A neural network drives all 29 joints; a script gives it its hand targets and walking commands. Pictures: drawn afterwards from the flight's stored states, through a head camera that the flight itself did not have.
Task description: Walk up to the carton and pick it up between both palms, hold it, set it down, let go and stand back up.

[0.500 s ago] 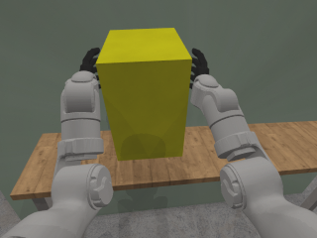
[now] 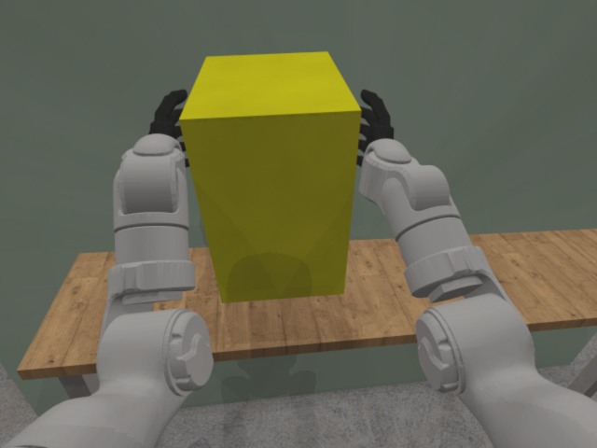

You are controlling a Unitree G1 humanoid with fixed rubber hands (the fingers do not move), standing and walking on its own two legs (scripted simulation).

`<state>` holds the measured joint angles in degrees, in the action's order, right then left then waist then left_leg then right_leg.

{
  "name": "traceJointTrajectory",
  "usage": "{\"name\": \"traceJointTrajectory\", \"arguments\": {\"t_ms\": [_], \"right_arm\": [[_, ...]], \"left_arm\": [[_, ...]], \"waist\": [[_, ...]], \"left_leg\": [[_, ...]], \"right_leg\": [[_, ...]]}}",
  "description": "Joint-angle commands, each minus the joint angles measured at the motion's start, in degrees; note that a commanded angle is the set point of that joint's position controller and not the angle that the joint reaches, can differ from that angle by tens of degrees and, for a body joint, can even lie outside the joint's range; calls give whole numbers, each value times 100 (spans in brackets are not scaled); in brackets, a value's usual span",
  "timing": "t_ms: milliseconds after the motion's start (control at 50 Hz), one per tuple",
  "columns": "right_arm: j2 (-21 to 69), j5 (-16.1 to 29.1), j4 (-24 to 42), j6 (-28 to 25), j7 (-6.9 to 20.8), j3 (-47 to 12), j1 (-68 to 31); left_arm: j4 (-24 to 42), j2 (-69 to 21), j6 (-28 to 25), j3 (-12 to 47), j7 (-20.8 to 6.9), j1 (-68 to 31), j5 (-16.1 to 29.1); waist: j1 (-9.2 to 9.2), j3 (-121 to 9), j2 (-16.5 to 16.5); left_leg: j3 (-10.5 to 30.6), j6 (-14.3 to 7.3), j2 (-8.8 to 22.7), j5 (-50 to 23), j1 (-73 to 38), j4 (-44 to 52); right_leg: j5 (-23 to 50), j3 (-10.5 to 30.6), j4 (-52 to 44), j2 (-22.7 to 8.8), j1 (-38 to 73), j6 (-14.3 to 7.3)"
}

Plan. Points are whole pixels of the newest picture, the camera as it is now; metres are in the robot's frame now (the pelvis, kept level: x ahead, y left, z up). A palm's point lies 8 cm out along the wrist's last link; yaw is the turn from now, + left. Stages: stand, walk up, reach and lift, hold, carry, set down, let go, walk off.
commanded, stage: hold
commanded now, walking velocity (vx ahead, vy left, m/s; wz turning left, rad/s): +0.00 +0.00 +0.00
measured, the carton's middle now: (275, 175) +0.39 +0.01 +0.25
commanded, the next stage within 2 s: set down in 0.34 s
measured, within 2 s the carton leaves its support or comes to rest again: neither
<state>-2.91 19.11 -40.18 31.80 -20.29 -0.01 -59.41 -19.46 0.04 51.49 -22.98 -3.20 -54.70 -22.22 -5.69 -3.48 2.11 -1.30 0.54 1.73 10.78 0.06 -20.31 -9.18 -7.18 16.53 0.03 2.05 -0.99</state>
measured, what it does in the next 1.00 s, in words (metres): stands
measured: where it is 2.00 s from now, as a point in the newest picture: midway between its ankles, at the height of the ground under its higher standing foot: outside the picture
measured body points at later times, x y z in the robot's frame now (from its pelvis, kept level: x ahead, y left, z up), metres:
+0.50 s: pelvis +0.00 +0.00 +0.00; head -0.10 +0.02 +0.44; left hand +0.38 +0.14 +0.31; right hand +0.37 -0.12 +0.31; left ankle +0.02 +0.12 -0.75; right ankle +0.01 -0.10 -0.75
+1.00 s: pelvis +0.00 +0.00 +0.00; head -0.04 +0.05 +0.44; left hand +0.40 +0.15 +0.24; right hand +0.40 -0.11 +0.22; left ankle +0.02 +0.12 -0.75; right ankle +0.01 -0.10 -0.75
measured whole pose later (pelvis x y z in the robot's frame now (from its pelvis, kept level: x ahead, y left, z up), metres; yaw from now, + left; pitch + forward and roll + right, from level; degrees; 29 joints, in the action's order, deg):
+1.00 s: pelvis +0.00 +0.00 +0.00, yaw +2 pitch -12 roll -1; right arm 4.2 6.1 -42.7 5.1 -13.0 9.1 -48.5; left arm -15.7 -3.6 36.1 -19.9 -1.8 -47.6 -24.6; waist -6.3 5.5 6.6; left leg 0.2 0.3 1.3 10.8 -2.2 -20.2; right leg -8.4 -8.6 13.7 -0.1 6.2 -0.7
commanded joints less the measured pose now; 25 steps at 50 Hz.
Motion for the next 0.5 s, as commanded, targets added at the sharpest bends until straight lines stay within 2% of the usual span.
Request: {"name": "traceJointTrajectory", "arguments": {"t_ms": [0, 60, 140, 200, 320, 360, 400, 460, 480], "right_arm": [[3544, 818, 1686, -163, 666, -1395, -4440], [3501, 783, 1499, -119, 668, -1362, -4303], [3598, 838, 1616, -127, 685, -1406, -4412], [3598, 849, 1727, -140, 691, -1397, -4433], [3531, 832, 1422, -94, 702, -1352, -4213], [3579, 749, 1646, -232, 750, -1362, -4556], [3593, 691, 1669, -343, 765, -1287, -4713], [3526, 470, 1569, -600, 812, -1077, -4785], [3467, 311, 1458, -729, 842, -933, -4809]], "left_arm": [[429, -3138, -412, 2217, -846, -4078, 1136], [313, -3099, -387, 2174, -853, -3984, 1058], [523, -3076, -408, 2185, -837, -4152, 1088], [606, -3171, -417, 2306, -816, -4243, 1143], [486, -3100, -346, 2165, -856, -4036, 996], [640, -3187, -401, 2361, -816, -4303, 1214], [578, -3185, -472, 2344, -794, -4408, 1213], [394, -3104, -682, 2184, -812, -4477, 1111], [165, -3062, -767, 1986, -842, -4429, 991]], "waist": [[-90, -1693, -357], [-96, -1451, -454], [-50, -1625, -428], [-70, -1718, -529], [-43, -1421, -493], [-112, -1682, -426], [-133, -1741, -359], [-154, -1682, -283], [-105, -1477, -236]], "left_leg": [[-54, 207, -450, -1149, 298, 269], [-50, 194, -440, -1050, 354, 319], [-55, 186, -472, -1103, 384, 284], [-18, 206, -469, -1123, 328, 295], [-50, 222, -429, -1095, 349, 365], [95, 217, -469, -1293, 12, 159], [89, 172, -479, -1254, -43, 135], [14, 97, -506, -987, -44, 194], [-15, 64, -504, -766, 115, 266]], "right_leg": [[1151, 342, 5, 421, 867, 420], [1001, 357, -37, 414, 826, 405], [1130, 363, 18, 395, 868, 414], [1089, 358, 35, 404, 853, 426], [1010, 314, -7, 443, 794, 395], [1177, 264, -44, 437, 649, 384], [1111, 275, -85, 443, 593, 387], [988, 254, -130, 395, 566, 426], [820, 229, -147, 357, 531, 441]]}}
